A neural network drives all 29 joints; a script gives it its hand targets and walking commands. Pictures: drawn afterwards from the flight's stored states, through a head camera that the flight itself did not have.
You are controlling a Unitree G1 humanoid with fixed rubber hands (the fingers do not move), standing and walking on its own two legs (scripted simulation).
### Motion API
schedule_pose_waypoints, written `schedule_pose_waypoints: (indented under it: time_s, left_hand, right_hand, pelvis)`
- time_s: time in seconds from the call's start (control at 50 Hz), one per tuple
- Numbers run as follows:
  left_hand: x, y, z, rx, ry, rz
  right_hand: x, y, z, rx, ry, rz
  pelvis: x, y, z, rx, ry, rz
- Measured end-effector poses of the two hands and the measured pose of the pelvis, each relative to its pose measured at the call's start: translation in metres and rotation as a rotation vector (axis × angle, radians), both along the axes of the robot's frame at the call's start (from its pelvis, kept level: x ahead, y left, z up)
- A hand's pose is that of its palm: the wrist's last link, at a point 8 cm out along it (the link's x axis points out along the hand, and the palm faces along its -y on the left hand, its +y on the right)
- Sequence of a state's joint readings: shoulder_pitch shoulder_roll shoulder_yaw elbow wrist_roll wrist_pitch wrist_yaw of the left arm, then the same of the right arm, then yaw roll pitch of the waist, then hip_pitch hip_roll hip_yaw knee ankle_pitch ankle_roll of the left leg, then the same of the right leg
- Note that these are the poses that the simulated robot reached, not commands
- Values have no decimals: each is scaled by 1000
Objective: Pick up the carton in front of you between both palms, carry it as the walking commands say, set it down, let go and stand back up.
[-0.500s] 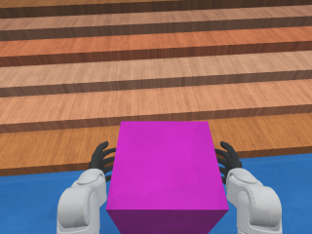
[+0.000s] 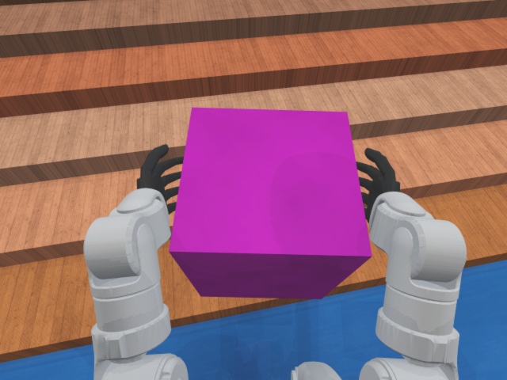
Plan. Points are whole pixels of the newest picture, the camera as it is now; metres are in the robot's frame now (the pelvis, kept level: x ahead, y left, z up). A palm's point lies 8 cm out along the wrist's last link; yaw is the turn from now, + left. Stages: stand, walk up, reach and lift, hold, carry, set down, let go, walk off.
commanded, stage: carry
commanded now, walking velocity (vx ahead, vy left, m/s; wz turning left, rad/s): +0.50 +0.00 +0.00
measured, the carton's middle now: (264, 215) +0.35 -0.01 +0.06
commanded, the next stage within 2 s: none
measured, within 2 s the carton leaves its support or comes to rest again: neither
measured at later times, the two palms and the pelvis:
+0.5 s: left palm (171, 69) +0.67 +0.15 +0.11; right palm (316, 61) +0.70 -0.14 +0.11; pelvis +0.32 -0.03 +0.00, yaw +1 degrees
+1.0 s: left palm out of the picture +1.05 +0.12 +0.29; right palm out of the picture +1.02 -0.18 +0.30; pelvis +0.67 +0.01 +0.11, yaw +2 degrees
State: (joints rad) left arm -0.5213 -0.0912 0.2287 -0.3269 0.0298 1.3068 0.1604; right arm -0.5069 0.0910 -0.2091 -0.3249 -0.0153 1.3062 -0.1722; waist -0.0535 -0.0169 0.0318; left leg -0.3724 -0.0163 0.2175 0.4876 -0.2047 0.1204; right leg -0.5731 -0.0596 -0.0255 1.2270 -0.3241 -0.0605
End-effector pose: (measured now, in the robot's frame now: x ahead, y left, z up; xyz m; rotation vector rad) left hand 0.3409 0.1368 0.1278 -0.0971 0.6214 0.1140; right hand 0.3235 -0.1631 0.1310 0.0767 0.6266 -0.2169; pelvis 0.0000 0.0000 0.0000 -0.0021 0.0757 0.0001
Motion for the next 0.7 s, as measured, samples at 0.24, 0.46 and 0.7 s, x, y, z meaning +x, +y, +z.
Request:
schedule_pose_waypoints:
  time_s: [0.24, 0.46, 0.7]
  left_hand:
    - [186, 0, 22, 9, -64, 53]
    - [305, 11, -16, 3, 48, 164]
    - [497, 32, 22, -7, -56, 83]
  right_hand:
    - [204, 0, 21, 20, -64, 45]
    - [350, 12, -22, 95, 48, 92]
    - [517, 32, 17, 50, -61, 48]
  pelvis:
    - [156, -14, -4, 5, 31, 29]
    - [297, -30, 1, 11, 35, 24]
    - [476, 10, 24, 70, 23, 22]
